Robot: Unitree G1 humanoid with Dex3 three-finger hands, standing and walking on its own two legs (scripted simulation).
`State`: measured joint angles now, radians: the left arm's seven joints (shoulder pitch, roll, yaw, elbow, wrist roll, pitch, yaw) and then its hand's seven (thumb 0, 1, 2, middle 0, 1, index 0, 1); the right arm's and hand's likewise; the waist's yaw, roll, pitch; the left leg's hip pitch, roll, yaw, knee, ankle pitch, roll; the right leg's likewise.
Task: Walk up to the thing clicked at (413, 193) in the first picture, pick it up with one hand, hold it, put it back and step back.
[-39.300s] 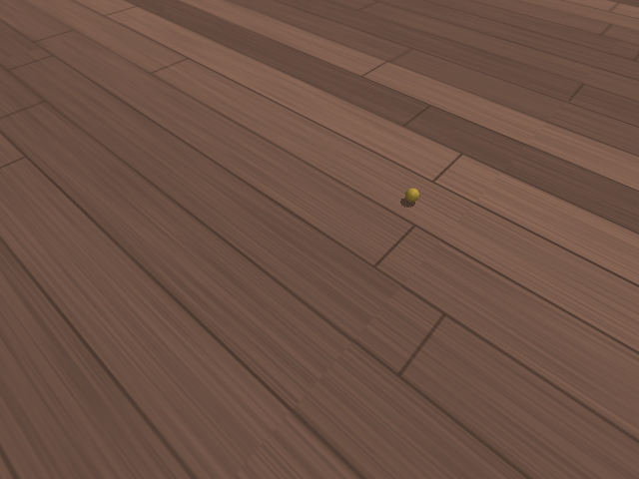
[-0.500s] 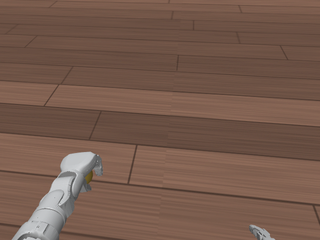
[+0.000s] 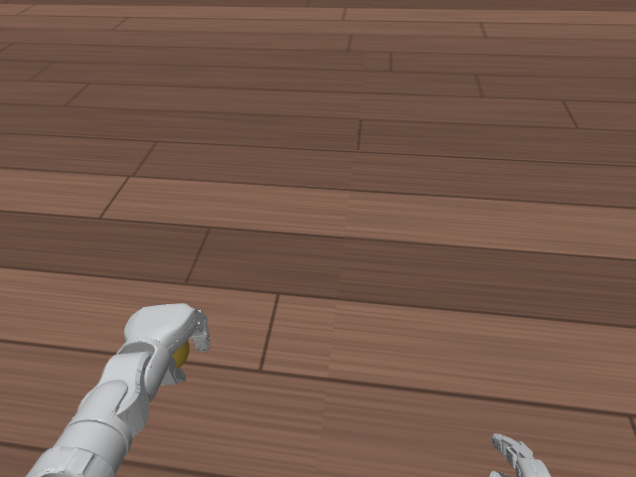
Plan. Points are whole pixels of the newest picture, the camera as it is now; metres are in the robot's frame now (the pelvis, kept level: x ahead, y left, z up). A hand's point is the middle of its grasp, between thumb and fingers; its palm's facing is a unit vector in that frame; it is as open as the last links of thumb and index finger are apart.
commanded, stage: hold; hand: left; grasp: from above
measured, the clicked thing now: (166, 350) +0.31 +0.24 -0.06
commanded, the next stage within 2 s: crouch in 0.84 s
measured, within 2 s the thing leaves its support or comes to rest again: neither
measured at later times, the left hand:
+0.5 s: hand (167, 365) +0.28 +0.22 -0.04, palm faces -0.46 -0.07 -0.89, open 7.3 cm
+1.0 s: hand (169, 362) +0.28 +0.22 -0.04, palm faces -0.44 -0.06 -0.89, open 7.3 cm
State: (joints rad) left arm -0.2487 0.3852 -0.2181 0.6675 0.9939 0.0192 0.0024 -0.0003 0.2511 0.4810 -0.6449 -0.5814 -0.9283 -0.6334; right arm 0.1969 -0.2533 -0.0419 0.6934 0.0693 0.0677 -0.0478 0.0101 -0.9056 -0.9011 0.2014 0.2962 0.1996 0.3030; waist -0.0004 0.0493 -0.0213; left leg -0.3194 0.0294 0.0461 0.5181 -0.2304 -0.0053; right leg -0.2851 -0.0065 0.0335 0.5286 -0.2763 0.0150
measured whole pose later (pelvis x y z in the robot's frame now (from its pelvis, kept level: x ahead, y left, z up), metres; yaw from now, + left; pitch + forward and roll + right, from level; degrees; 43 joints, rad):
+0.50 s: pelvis -0.01 +0.00 +0.00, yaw +0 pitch +1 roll +0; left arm -0.22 0.39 -0.22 0.61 0.98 0.01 -0.04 0.00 0.25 0.48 -0.64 -0.60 -0.89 -0.63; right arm 0.17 -0.25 -0.03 0.68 0.08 0.07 -0.06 0.01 -0.91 -0.90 0.20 0.30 0.20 0.30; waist 0.01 0.06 0.00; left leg -0.29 0.03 0.05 0.48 -0.20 0.00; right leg -0.25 -0.01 0.03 0.49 -0.25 0.02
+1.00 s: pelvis +0.00 +0.00 +0.00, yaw +0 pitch +1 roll +0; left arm -0.21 0.39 -0.21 0.61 0.99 0.01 -0.02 0.00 0.24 0.49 -0.65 -0.60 -0.88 -0.64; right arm 0.18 -0.25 -0.03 0.69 0.08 0.07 -0.06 0.01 -0.91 -0.91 0.20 0.30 0.20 0.30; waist 0.01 0.06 -0.01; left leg -0.28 0.03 0.05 0.47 -0.21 -0.01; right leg -0.25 -0.01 0.03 0.49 -0.25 0.01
